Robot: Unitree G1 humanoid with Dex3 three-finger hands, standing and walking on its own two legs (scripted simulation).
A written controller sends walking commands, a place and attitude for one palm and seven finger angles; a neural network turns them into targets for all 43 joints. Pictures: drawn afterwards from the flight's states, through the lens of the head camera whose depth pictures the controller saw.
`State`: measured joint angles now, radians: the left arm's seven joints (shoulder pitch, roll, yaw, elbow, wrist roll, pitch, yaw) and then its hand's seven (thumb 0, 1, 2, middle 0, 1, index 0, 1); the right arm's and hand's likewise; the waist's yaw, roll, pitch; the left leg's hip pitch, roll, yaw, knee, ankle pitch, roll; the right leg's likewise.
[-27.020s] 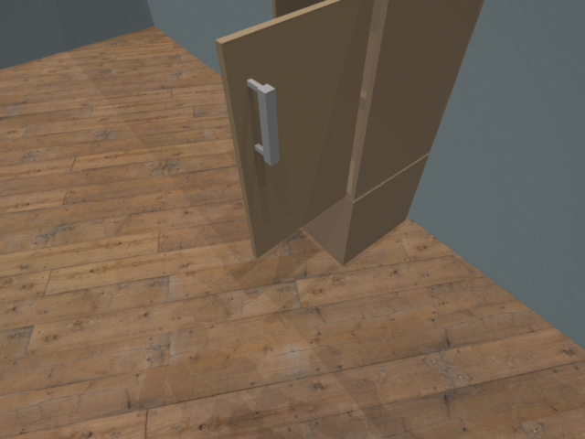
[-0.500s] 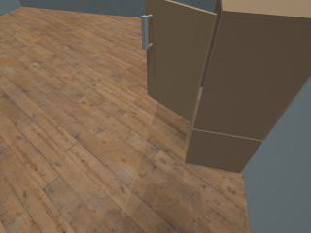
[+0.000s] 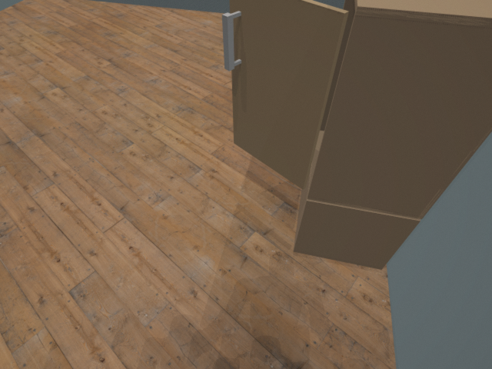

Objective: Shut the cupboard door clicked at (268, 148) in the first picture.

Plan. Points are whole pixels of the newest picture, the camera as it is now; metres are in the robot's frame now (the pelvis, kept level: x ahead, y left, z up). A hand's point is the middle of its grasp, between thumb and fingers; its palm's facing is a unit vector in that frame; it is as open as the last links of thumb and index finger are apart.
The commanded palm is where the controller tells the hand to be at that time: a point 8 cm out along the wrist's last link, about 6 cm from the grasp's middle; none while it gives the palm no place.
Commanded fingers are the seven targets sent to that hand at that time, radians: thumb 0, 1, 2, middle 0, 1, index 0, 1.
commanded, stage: look to check the result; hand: left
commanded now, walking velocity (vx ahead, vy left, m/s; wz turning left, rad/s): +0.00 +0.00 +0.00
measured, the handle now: (233, 41) +0.96 +0.09 +0.09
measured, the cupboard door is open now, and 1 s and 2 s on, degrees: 58 58 58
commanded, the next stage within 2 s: walk to a spot facing it in 0.20 s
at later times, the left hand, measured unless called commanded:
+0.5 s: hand out of the picture +0.07 +0.22 -0.17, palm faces +0.05 -0.95 -0.29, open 7.3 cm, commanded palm none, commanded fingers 0.00 0.90 0.90 -0.20 -0.30 -0.20 -0.30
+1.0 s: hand out of the picture +0.01 +0.21 -0.17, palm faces +0.35 -0.90 -0.27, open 7.3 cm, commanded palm none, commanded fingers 0.00 0.90 0.90 -0.20 -0.30 -0.20 -0.30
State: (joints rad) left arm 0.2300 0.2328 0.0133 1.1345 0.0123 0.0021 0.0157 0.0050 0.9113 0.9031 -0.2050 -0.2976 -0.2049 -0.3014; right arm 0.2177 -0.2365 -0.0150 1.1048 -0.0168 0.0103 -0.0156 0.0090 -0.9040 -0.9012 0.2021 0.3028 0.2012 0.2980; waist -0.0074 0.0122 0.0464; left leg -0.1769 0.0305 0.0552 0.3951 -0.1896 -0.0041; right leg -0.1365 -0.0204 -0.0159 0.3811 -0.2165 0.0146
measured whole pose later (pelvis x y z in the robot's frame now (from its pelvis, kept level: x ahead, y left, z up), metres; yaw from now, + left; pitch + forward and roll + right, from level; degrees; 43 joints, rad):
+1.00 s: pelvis -0.01 -0.02 -0.01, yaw +21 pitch +1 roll -1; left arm 0.15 0.23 0.06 0.89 0.01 0.04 0.02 0.01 0.91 0.90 -0.20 -0.30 -0.20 -0.30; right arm 0.25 -0.21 -0.06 0.95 -0.04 0.07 0.00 0.01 -0.90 -0.90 0.21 0.30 0.21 0.30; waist -0.04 0.04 0.09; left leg -0.38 -0.06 -0.17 0.50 -0.14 0.00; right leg -0.30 0.00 0.00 0.63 -0.39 0.04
